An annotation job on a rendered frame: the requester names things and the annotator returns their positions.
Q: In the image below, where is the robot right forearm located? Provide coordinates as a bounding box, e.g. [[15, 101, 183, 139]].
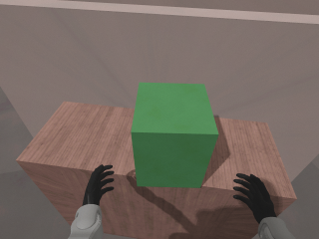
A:
[[257, 217, 296, 239]]

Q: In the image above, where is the carton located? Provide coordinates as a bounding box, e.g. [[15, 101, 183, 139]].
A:
[[131, 82, 219, 188]]

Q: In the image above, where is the robot left forearm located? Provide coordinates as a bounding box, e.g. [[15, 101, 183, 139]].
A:
[[68, 204, 104, 239]]

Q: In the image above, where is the left robot hand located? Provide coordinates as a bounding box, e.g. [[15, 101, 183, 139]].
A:
[[82, 164, 114, 206]]

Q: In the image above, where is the pedestal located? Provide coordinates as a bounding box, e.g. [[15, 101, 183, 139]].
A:
[[16, 101, 297, 239]]

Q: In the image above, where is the right robot hand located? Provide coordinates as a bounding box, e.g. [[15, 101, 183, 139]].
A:
[[232, 173, 277, 224]]

